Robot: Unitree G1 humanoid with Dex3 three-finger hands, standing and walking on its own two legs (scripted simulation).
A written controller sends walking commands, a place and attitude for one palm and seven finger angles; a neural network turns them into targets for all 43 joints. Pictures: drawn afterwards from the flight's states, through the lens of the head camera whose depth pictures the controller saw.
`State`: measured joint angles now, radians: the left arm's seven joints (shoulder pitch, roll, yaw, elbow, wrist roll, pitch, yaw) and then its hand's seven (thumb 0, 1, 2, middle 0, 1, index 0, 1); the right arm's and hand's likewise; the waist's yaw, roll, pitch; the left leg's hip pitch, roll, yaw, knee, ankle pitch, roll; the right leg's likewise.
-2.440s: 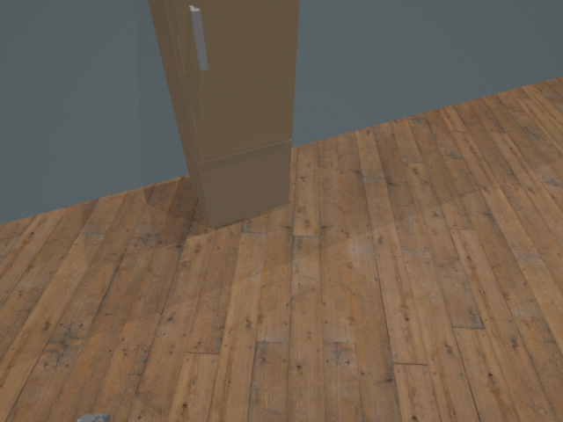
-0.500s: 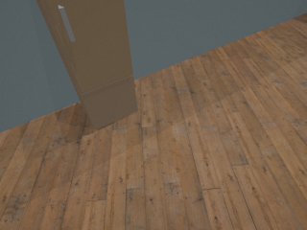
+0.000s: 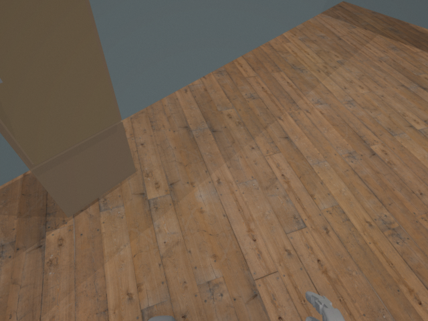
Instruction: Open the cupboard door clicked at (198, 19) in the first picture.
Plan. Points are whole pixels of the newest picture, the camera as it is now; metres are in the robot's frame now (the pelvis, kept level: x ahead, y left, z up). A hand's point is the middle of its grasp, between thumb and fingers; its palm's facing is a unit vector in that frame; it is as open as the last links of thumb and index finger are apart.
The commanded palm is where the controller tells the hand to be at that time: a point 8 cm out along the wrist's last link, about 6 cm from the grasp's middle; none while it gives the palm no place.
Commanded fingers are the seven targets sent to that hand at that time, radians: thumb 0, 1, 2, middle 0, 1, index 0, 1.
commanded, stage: walk to a spot facing it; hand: left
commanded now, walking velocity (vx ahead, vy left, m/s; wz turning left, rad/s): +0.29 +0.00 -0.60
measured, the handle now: out of the picture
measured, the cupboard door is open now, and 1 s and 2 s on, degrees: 0 0 0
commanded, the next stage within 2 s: turn to face it in 1.40 s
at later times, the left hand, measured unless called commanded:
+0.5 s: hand (198, 210) +0.40 +0.08 -0.15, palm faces -0.37 -0.90 -0.22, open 7.3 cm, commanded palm none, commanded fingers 0.00 0.90 0.90 -0.20 -0.30 -0.20 -0.30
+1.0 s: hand (173, 198) +0.44 +0.16 -0.16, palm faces -0.46 -0.87 -0.19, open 7.3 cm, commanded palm none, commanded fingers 0.00 0.90 0.90 -0.20 -0.30 -0.20 -0.30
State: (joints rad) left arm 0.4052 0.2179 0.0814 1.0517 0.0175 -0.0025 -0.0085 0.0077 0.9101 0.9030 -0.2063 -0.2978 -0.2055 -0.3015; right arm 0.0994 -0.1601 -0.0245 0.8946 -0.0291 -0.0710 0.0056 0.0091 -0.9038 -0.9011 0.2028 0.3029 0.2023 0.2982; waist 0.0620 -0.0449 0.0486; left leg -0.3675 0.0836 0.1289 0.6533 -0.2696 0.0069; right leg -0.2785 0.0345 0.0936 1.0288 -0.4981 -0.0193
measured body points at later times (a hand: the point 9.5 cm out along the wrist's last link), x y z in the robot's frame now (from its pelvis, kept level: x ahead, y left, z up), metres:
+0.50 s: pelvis +0.18 -0.04 -0.01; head +0.24 -0.06 +0.43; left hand +0.42 +0.13 -0.13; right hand +0.03 -0.24 -0.16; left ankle +0.09 +0.12 -0.63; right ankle +0.25 -0.13 -0.72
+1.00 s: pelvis +0.29 +0.00 +0.02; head +0.34 +0.02 +0.46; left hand +0.46 +0.21 -0.15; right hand +0.27 -0.27 -0.09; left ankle +0.33 +0.08 -0.72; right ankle +0.21 -0.11 -0.65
